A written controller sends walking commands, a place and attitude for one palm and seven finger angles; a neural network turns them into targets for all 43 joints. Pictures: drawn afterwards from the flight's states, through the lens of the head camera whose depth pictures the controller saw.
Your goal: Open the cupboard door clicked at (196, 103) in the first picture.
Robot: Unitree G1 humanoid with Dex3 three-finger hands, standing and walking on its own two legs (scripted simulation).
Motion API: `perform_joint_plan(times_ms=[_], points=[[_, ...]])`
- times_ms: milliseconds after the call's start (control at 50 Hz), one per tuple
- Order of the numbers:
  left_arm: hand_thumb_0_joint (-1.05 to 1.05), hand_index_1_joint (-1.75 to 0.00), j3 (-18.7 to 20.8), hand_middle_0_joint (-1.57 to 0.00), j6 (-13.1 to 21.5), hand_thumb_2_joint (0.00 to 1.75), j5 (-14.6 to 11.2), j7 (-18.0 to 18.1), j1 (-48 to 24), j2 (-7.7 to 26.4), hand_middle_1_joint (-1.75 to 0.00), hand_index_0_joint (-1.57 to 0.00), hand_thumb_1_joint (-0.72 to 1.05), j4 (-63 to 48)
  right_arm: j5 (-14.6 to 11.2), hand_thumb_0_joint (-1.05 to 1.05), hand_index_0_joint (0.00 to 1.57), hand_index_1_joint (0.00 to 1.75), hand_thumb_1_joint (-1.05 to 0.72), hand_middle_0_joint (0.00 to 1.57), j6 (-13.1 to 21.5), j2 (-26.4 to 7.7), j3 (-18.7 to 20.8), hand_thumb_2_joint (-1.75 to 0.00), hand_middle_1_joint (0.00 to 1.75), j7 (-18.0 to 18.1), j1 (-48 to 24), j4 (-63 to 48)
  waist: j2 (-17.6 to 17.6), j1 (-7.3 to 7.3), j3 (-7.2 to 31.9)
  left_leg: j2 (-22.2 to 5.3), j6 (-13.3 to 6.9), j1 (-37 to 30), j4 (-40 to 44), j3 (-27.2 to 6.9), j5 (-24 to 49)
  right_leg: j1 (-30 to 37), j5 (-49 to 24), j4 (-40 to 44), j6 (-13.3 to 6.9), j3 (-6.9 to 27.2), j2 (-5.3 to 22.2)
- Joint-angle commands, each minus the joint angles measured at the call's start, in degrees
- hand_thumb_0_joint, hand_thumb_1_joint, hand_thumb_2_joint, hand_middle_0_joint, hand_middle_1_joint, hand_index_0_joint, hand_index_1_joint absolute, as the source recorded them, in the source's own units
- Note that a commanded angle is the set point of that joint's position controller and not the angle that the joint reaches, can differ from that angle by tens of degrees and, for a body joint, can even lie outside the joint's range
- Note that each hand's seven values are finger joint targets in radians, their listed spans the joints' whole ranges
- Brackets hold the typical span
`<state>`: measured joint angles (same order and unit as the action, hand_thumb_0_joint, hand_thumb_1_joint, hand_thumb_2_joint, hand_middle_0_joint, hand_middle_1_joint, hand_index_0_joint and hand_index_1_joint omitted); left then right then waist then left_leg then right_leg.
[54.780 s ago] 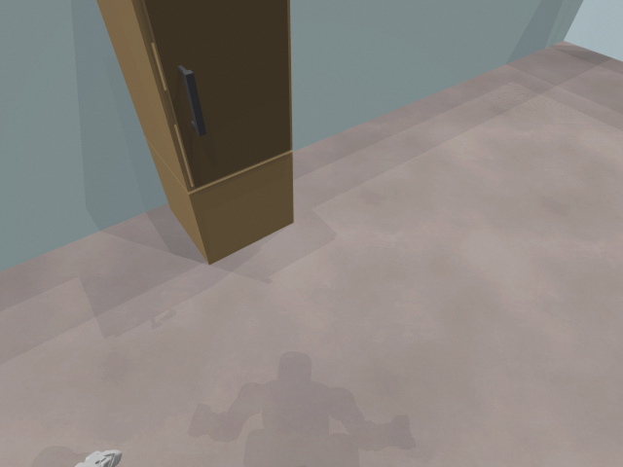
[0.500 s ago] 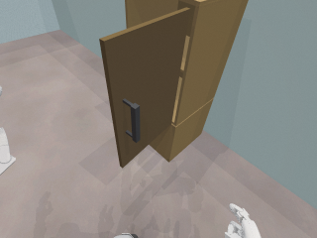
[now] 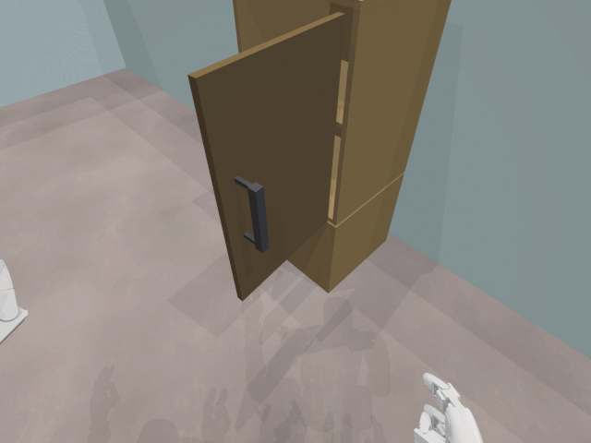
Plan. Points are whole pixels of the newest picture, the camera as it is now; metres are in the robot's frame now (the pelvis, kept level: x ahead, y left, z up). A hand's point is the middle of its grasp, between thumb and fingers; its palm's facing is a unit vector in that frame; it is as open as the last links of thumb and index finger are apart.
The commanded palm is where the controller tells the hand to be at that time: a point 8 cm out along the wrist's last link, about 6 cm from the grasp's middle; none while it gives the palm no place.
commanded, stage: stop stepping back and stand still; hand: left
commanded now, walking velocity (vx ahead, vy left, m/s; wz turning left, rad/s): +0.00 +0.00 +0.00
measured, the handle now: (251, 215) +0.54 +0.11 -0.03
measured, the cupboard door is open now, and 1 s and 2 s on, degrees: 95 95 95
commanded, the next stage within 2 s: let the arm hang, fingers relaxed in 0.22 s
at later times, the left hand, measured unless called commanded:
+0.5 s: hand (106, 433) +0.16 +0.26 -0.06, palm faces +0.04 -0.92 -0.40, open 7.4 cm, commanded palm none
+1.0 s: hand out of the picture -0.10 +0.21 -0.16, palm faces +0.08 -0.97 -0.21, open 7.3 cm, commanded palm none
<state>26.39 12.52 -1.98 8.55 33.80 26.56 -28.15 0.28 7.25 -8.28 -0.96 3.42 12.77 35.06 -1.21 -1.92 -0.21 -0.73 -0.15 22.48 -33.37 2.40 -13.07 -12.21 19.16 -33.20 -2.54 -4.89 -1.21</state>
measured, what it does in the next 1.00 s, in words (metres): steps on the spot: left foot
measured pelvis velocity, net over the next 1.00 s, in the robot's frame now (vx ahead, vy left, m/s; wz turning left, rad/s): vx -0.03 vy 0.03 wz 0.04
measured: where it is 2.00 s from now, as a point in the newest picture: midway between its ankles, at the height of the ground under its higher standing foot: outside the picture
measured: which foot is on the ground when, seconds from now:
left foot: up 0.00-0.18, down 0.20-1.00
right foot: down 0.00-1.00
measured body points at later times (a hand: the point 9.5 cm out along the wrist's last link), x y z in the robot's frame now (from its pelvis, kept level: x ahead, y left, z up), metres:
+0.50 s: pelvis -0.03 +0.02 +0.00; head -0.02 +0.01 +0.45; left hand +0.15 +0.31 -0.04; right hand +0.14 -0.24 -0.11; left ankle +0.02 +0.14 -0.73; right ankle -0.01 -0.08 -0.73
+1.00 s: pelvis -0.03 +0.03 +0.01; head -0.01 +0.03 +0.46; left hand -0.11 +0.26 -0.14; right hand -0.06 -0.17 -0.15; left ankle +0.02 +0.14 -0.73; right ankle -0.01 -0.08 -0.73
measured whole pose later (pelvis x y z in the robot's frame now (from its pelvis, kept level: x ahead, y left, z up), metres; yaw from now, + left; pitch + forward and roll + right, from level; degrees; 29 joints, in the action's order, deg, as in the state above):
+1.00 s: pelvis -0.03 +0.03 +0.01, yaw +2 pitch -1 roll -1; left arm 1.0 -1.5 0.5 1.5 21.0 9.4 67.6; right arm 1.3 -1.9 -6.3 0.1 1.6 18.8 65.6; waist -1.1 0.4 -3.2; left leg 0.3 -1.4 15.2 -25.8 1.5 -9.5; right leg -11.6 12.7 -25.5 -0.5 -5.9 1.5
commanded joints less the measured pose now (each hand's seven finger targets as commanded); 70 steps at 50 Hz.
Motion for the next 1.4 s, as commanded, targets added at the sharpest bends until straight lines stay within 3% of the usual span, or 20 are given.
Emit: perform_joint_plan(times_ms=[0, 20, 60, 140, 180, 200, 240, 280, 300, 320, 340, 380, 400, 440, 480, 560, 660, 720, 940, 1380], points=[[0.0, -0.3, 2.41, -0.2, -0.04, 0.9, -0.26, 1.18, -7.59, 4.71, -0.3, -0.2, 0.9, -3.17, -0.05, 0.0, 0.2, 0.3, -0.9, 0.2, 0.76, -10.16, 3.54, -0.9, 0.3, 0.68, -4.39, -5.59, 13.0, 0.36, -3.6, 0.19, 1.37, 4.79, -22.07, -4.48, -7.39, -11.45, 12.54, 25.08, -6.69, 28.2, 18.53], [0.0, -0.3, 1.62, -0.2, 0.53, 0.9, 0.11, 1.36, -9.99, 5.04, -0.3, -0.2, 0.9, -2.67, 0.0, 0.0, 0.2, 0.3, -0.9, 0.2, 1.09, -9.65, 2.87, -0.9, 0.3, 0.74, -3.77, -4.86, 9.22, -0.04, -2.41, -1.38, 1.05, 5.25, -19.79, -4.87, -6.83, -6.5, 3.72, 20.92, -5.87, 21.82, 17.22], [0.0, -0.3, 0.78, -0.2, 1.25, 0.9, 1.04, 1.62, -14.8, 5.46, -0.3, -0.2, 0.9, -2.69, -0.26, 0.0, 0.2, 0.3, -0.9, 0.2, 1.79, -9.03, 2.27, -0.9, 0.3, 1.57, -5.59, -5.16, 8.39, 1.16, -0.78, -1.35, 0.43, 1.87, -11.16, -1.85, -5.87, -1.55, -8.17, 16.83, -4.05, 13.75, 14.06], [0.0, -0.3, 0.82, -0.2, 1.42, 0.9, 1.12, 2.27, -15.87, 6.18, -0.3, -0.2, 0.9, -9.17, -0.08, 0.0, 0.2, 0.3, -0.9, 0.2, 3.24, -9.11, 2.51, -0.9, 0.3, 2.32, -6.07, -6.23, 4.3, 2.4, 0.86, -0.09, -0.74, -9.02, 5.67, 0.27, 0.92, 0.12, -14.94, 13.74, -1.84, 11.91, 11.55], [0.0, -0.3, 2.56, -0.2, 1.99, 0.9, 0.59, 2.41, -14.01, 7.21, -0.3, -0.2, 0.9, -14.08, -0.28, 0.0, 0.2, 0.3, -0.9, 0.2, 3.07, -10.44, 3.23, -0.9, 0.3, 2.04, -5.89, -7.45, -3.16, 2.84, 3.96, -5.17, -1.94, -15.01, 9.47, -4.6, 12.86, 0.3, -14.6, 8.86, 1.66, 8.96, 7.08], [0.0, -0.3, 3.69, -0.2, 1.98, 0.9, 0.44, 2.38, -11.63, 8.21, -0.3, -0.2, 0.9, -14.0, -0.61, 0.0, 0.2, 0.3, -0.9, 0.2, 2.83, -10.74, 3.62, -0.9, 0.3, 2.09, -5.75, -7.85, -3.7, 3.1, 4.83, -7.4, -2.24, -16.19, 9.24, -6.39, 14.1, -0.88, -11.95, 8.48, 2.58, 8.48, 5.48], [0.0, -0.3, 4.79, -0.2, 1.86, 0.9, 0.6, 2.15, -6.79, 7.29, -0.3, -0.2, 0.9, -13.37, -0.57, 0.0, 0.2, 0.3, -0.9, 0.2, 2.29, -9.29, 2.57, -0.9, 0.3, 1.59, -4.86, -8.33, -8.18, 2.43, 5.79, -6.98, -2.4, -11.18, 10.3, -6.36, 18.74, 4.21, -16.12, 6.78, 2.94, 5.04, 3.39], [0.0, -0.3, 5.1, -0.2, 2.1, 0.9, 0.35, 2.07, -5.28, 7.04, -0.3, -0.2, 0.9, -12.93, -0.76, 0.0, 0.2, 0.3, -0.9, 0.2, 2.27, -9.61, 2.79, -0.9, 0.3, 1.34, -5.15, -8.59, -6.64, 2.42, 6.01, -6.65, -1.58, -7.74, 10.38, -5.51, 15.18, 6.82, -15.73, 7.35, 2.89, 5.1, 3.15], [0.0, -0.3, -22.75, -0.2, -5.31, 0.9, 3.8, -6.04, -7.34, -5.65, -0.3, -0.2, 0.9, 34.18, -0.98, 0.0, 0.2, 0.3, -0.9, 0.2, 5.39, -16.89, 5.62, -0.9, 0.3, -3.61, -9.96, 5.35, -3.08, -0.07, 1.4, -6.29, -1.02, -4.64, 3.23, -4.66, 22.82, -1.12, -22.75, 2.08, 1.99, 2.72, 6.06], [0.0, -0.3, -19.78, -0.2, -10.39, 0.9, 3.75, -8.24, -9.61, -4.37, -0.3, -0.2, 0.9, 36.6, -0.55, 0.0, 0.2, 0.3, -0.9, 0.2, 0.79, -19.45, 6.08, -0.9, 0.3, -3.8, -5.55, 5.81, -2.41, 1.65, 4.4, -7.18, -1.37, -4.29, 4.08, -4.76, 21.92, -0.43, -20.65, 3.83, 1.49, 6.04, 7.82], [0.0, -0.3, -19.55, -0.2, -11.26, 0.9, 4.02, -8.7, -11.26, -4.47, -0.3, -0.2, 0.9, 38.61, -0.06, 0.0, 0.2, 0.3, -0.9, 0.2, -0.96, -17.52, 5.71, -0.9, 0.3, -3.65, -4.04, 5.59, -0.51, 1.81, 5.53, -7.74, -2.41, -2.8, 4.62, -6.29, 17.03, -0.04, -16.74, 2.86, 0.91, 4.44, 6.91], [0.0, -0.3, -20.31, -0.2, -11.26, 0.9, 3.92, -9.31, -15.47, -3.07, -0.3, -0.2, 0.9, 44.42, 0.57, 0.0, 0.2, 0.3, -0.9, 0.2, -2.57, -18.17, 4.58, -0.9, 0.3, -3.72, -6.13, 5.62, 2.93, 2.69, 4.33, -7.99, -3.89, 0.76, 6.79, -9.25, 11.36, 0.59, -10.24, 2.39, 0.6, 4.11, 5.92], [0.0, -0.3, -20.79, -0.2, -10.98, 0.9, 4.01, -9.34, -17.11, -2.43, -0.3, -0.2, 0.9, 48.01, 0.77, 0.0, 0.2, 0.3, -0.9, 0.2, -2.96, -17.76, 4.21, -0.9, 0.3, -3.66, -6.49, 6.31, 7.08, 2.96, 5.34, -7.23, -3.53, -0.11, 6.9, -9.23, 10.73, 2.14, -10.24, 3.86, 0.15, 5.2, 6.31], [0.0, -0.3, -21.78, -0.2, -11.17, 0.9, 3.76, -9.11, -20.59, -1.56, -0.3, -0.2, 0.9, 55.78, 0.98, 0.0, 0.2, 0.3, -0.9, 0.2, -4.31, -17.39, 3.64, -0.9, 0.3, -3.7, -6.45, 8.38, 9.57, 2.1, 5.09, -5.17, -2.68, -2.35, 6.21, -8.01, 7.6, 0.93, -8.61, 6.85, -0.79, 7.21, 8.73], [0.0, -0.3, -23.06, -0.2, -12.0, 0.9, 3.5, -8.63, -22.9, -2.31, -0.3, -0.2, 0.9, 63.4, 1.31, 0.0, 0.2, 0.3, -0.9, 0.2, -5.86, -15.71, 2.86, -0.9, 0.3, -3.65, -6.08, 11.19, 8.02, 1.45, 3.25, -3.91, -1.97, -5.09, 6.85, -7.06, 5.14, -1.92, -4.17, 9.56, -1.16, 7.91, 9.49], [0.0, -0.3, -24.57, -0.2, -12.92, 0.9, 3.06, -7.91, -21.81, -5.03, -0.3, -0.2, 0.9, 75.27, 1.55, 0.0, 0.2, 0.3, -0.9, 0.2, -7.4, -12.4, 1.4, -0.9, 0.3, -3.22, -5.31, 16.36, -3.49, 2.02, 0.85, -4.3, -1.58, -4.73, 12.64, -7.73, -0.47, 0.22, -0.23, 11.35, 0.2, 7.15, 7.6], [0.0, -0.3, -24.26, -0.2, -12.64, 0.9, 2.79, -7.61, -17.76, -7.55, -0.3, -0.2, 0.9, 84.9, 1.36, 0.0, 0.2, 0.3, -0.9, 0.2, -7.93, -9.32, 1.71, -0.9, 0.3, -2.33, -0.68, 22.1, -7.59, 1.96, -0.01, -3.74, -1.32, -5.23, 13.92, -6.83, -6.52, 0.99, 1.23, 14.88, -0.4, 7.12, 7.71], [0.0, -0.3, -24.54, -0.2, -12.51, 0.9, 2.67, -7.52, -16.3, -8.88, -0.3, -0.2, 0.9, 88.48, 1.13, 0.0, 0.2, 0.3, -0.9, 0.2, -8.12, -8.27, 2.01, -0.9, 0.3, -2.0, 2.57, 24.48, -3.27, 1.59, -1.46, -3.92, -1.51, -5.91, 13.75, -6.9, -6.26, -0.18, 1.98, 15.95, -0.42, 6.45, 7.7], [0.0, -0.3, -24.83, -0.2, -12.59, 0.9, 2.59, -6.79, -11.13, -12.6, -0.3, -0.2, 0.9, 93.33, 1.06, 0.0, 0.2, 0.3, -0.9, 0.2, -7.86, -4.82, 2.03, -0.9, 0.3, -1.49, 9.04, 28.59, 1.83, 1.77, -4.56, -4.35, -2.29, -4.98, 15.52, -7.41, -6.36, -1.2, 1.75, 14.11, 0.11, 4.81, 7.03], [0.0, -0.3, -24.58, -0.2, -11.99, 0.9, 2.48, -6.49, -13.46, -13.37, -0.3, -0.2, 0.9, 92.46, 1.04, 0.0, 0.2, 0.3, -0.9, 0.2, -6.95, -3.77, 1.73, -0.9, 0.3, -1.43, 7.18, 29.4, -0.42, 1.92, -5.34, -4.05, -1.73, -8.05, 15.21, -6.08, 2.35, 0.85, -5.65, 14.13, 0.51, 4.9, 7.76]])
